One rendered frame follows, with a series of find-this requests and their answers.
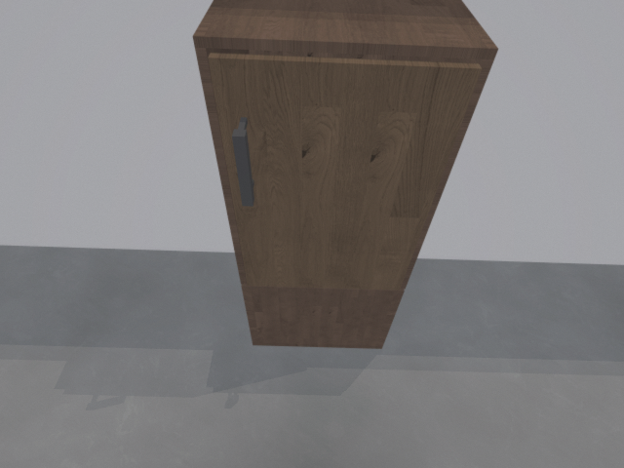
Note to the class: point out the cupboard door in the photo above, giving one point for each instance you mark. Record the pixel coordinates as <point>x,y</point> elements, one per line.
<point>346,155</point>

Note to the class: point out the handle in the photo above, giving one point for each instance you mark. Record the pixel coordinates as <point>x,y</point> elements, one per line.
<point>243,163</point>

